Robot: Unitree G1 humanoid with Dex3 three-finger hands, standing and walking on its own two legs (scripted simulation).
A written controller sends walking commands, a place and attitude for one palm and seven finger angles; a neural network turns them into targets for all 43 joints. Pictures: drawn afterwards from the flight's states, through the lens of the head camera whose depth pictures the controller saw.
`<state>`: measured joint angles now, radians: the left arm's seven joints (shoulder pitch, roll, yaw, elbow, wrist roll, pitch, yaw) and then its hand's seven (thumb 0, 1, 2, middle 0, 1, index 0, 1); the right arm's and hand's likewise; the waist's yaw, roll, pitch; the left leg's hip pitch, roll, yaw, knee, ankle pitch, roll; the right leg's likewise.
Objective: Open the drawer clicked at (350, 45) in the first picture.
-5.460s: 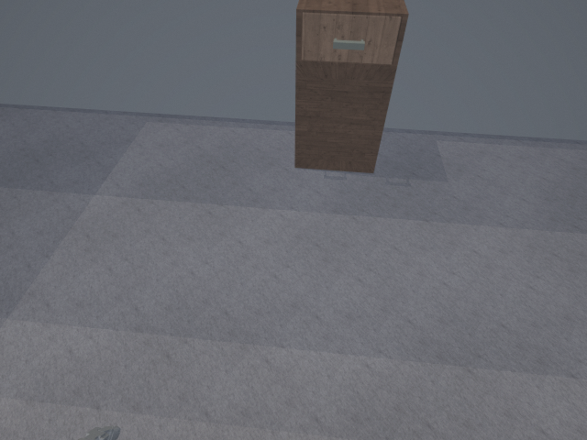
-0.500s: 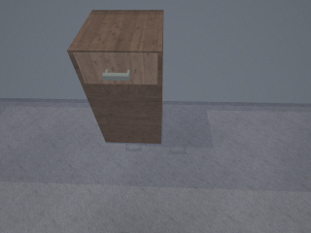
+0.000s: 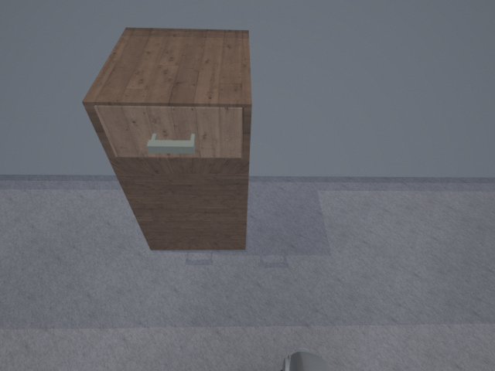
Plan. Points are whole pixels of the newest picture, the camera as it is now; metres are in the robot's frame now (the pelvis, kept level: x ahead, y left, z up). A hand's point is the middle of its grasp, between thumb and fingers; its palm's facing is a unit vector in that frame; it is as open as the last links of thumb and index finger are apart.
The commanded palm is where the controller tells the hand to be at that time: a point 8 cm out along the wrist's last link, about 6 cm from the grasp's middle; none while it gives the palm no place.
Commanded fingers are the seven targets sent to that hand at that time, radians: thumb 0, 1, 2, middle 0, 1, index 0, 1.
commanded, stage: take the last steps up to it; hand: left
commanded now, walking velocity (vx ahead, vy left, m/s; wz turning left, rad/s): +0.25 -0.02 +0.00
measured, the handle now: (172, 141) +0.69 +0.23 -0.09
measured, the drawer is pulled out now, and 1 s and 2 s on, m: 0.00 0.00 0.00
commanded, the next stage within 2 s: come to a stop and stand still in 0.28 s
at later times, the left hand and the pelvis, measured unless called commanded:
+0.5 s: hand (171, 368) +0.16 +0.15 -0.17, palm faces +0.09 -0.98 -0.17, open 7.3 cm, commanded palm none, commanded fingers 0.00 0.90 0.90 -0.20 -0.30 -0.20 -0.30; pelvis +0.15 -0.03 +0.00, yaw +1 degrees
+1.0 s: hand (176, 361) +0.17 +0.14 -0.16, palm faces +0.03 -0.96 -0.28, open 7.4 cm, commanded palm none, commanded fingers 0.00 0.90 0.90 -0.20 -0.30 -0.20 -0.30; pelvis +0.13 -0.06 +0.00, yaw -2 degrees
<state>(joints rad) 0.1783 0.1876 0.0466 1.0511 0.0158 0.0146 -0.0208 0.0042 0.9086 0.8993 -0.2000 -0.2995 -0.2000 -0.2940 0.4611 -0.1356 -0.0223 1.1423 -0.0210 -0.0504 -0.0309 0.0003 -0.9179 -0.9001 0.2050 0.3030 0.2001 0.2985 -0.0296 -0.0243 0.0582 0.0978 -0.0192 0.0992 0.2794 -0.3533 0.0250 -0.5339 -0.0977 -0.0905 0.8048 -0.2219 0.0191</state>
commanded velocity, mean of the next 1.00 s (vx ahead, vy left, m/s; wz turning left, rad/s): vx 0.00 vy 0.01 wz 0.02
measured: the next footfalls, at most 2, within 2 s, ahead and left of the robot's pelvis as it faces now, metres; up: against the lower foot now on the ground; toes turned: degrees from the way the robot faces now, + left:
right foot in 0.10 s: +0.19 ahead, -0.12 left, +0.00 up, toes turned -8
left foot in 0.52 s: +0.25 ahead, +0.10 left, +0.00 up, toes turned +5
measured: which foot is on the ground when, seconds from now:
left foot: down 0.00-0.10, up 0.12-0.50, down 0.52-0.96, up 0.98-1.00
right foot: up 0.00-0.08, down 0.10-0.60, up 0.62-0.92, down 0.94-1.00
